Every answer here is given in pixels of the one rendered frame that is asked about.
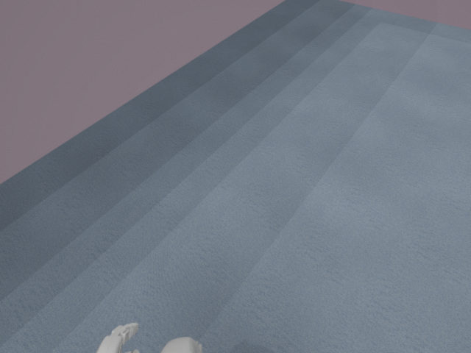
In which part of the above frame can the robot left thigh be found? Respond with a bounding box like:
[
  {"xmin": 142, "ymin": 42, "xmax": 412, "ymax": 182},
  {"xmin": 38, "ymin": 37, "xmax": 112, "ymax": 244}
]
[{"xmin": 161, "ymin": 337, "xmax": 202, "ymax": 353}]

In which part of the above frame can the robot left hand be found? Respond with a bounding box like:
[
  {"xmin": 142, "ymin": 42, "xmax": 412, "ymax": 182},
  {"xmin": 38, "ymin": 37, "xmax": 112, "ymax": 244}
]
[{"xmin": 96, "ymin": 323, "xmax": 139, "ymax": 353}]

